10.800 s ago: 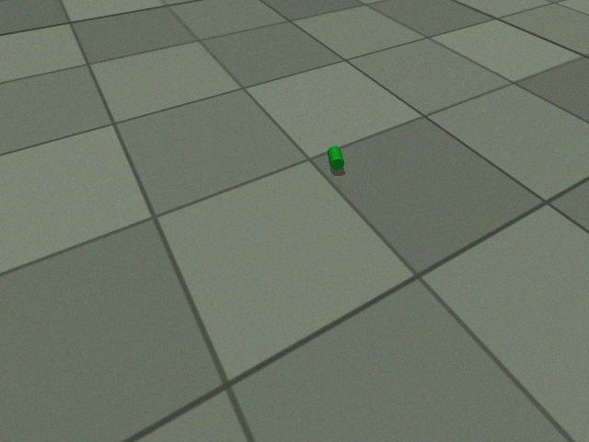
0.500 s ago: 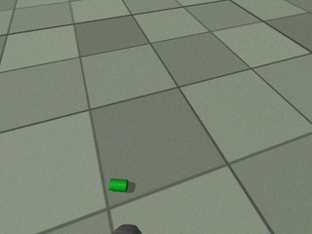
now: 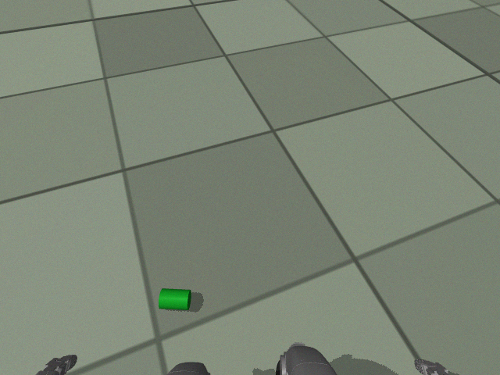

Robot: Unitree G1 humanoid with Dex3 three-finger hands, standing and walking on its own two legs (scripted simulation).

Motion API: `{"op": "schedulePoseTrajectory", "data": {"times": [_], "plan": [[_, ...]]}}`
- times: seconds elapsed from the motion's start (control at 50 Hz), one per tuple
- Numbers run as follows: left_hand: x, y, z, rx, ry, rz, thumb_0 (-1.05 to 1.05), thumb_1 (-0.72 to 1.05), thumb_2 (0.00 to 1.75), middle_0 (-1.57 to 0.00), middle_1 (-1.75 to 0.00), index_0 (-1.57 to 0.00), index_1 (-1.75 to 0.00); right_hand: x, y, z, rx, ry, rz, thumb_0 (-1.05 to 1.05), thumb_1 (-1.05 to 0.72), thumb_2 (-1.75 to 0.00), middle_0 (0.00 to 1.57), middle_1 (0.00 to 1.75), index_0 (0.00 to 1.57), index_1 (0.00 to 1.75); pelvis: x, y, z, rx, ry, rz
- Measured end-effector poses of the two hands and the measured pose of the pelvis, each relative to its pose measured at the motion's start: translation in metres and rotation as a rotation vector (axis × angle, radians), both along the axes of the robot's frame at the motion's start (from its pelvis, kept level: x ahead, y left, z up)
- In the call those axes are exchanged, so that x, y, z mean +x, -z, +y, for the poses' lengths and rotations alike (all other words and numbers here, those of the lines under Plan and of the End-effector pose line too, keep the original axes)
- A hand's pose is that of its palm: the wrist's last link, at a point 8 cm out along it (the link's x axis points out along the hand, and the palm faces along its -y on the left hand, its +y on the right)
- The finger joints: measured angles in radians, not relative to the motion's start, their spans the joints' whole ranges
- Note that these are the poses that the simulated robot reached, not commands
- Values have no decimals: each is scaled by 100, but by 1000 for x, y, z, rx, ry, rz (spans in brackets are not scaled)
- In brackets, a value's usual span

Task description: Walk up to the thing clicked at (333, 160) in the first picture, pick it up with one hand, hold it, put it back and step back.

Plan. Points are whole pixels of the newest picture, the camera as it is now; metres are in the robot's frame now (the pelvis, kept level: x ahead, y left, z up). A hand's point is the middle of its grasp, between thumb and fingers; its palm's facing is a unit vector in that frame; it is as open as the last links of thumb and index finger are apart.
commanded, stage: walk up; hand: left
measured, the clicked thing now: (175, 299) +0.42 +0.26 -0.72
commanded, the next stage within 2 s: stand in 1.74 s
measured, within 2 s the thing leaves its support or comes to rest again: neither
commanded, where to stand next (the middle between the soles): +0.04 +0.01 m, yaw +0 degrees
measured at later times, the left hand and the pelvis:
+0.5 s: hand out of the picture +0.01 +0.30 -0.14, palm faces +0.06 -0.92 -0.38, open 7.4 cm; pelvis -0.05 +0.02 +0.01, yaw +3 degrees
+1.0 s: hand out of the picture +0.08 +0.26 -0.12, palm faces -0.04 -0.91 -0.40, open 7.4 cm; pelvis +0.03 +0.00 +0.02, yaw -2 degrees
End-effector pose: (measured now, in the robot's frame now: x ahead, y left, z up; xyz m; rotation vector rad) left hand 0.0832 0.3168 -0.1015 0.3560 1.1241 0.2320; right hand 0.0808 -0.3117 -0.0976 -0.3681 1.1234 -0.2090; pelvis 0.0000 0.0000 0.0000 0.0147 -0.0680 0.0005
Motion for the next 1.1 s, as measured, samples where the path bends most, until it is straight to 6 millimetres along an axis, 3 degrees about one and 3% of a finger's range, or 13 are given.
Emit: {"op": "schedulePoseTrajectory", "data": {"times": [0.06, 0.14, 0.28, 0.34, 0.42, 0.52, 0.62, 0.74, 0.92, 1.0, 1.1], "plan": [[-2, 2, -10, 36, 12, 20, 0, 91, 90, -20, -30, -20, -30, 10, 22, -12, 17, 19, 10, 1, -91, -90, 21, 30, 20, 30, -7, 10, -7, -20, 2, 3], [-12, -7, -17, 60, 27, 26, 0, 90, 90, -21, -30, -20, -30, 8, 36, -10, 35, 3, 43, 1, -91, -90, 20, 30, 20, 30, -24, 8, -6, 13, -5, 10], [-30, -11, 0, 88, 5, -22, 0, 90, 90, -21, -30, -21, -30, -38, 45, 2, 52, -24, 128, 1, -91, -90, 20, 30, 20, 30, -44, 12, 3, 4, -38, 35], [-40, -3, 14, 65, -22, -54, 0, 90, 90, -21, -30, -21, -30, -64, 40, 10, 29, -28, 156, 1, -91, -90, 20, 30, 20, 30, -51, 16, 11, 9, -61, 22], [-64, 2, 22, 30, -63, -7, 0, 90, 90, -20, -30, -20, -30, -99, 20, 17, 9, 9, 165, 1, -91, -90, 21, 30, 20, 30, -49, 5, 18, 4, -44, 6], [-86, 3, 22, -16, -76, 74, 0, 91, 90, -20, -30, -20, -30, -113, -4, 14, -16, 27, 181, 1, -91, -90, 21, 30, 20, 30, -48, -10, 16, -9, -41, 19], [-94, 4, 12, -26, -34, 179, 1, 91, 90, -20, -30, -20, -30, -99, -11, -2, -23, 46, 145, 1, -90, -90, 21, 30, 20, 30, -38, -13, 9, -7, -4, 42], [-58, -5, -11, -7, 6, 121, 1, 91, 90, -20, -30, -20, -30, -74, 2, -25, -8, 55, 145, 1, -91, -90, 21, 30, 20, 30, -16, -9, -8, -45, -4, 28], [-26, -30, -18, 16, 10, 71, 0, 90, 90, -21, -30, -20, -30, 8, -4, -10, 50, 12, 13, 1, -91, -90, 20, 30, 20, 30, 18, -23, -9, 0, 32, 9], [-6, -21, -12, 14, 6, 82, 0, 90, 90, -21, -30, -20, -30, 32, 2, 3, 51, 10, 0, 1, -91, -90, 20, 30, 20, 30, 26, -17, -1, -10, 29, 5], [28, 12, 1, -18, -13, 54, 0, 90, 90, -20, -30, -20, -30, 44, 14, 21, 17, 1, 25, 1, -91, -90, 20, 30, 20, 30, 31, 3, 11, 2, 14, 1]]}}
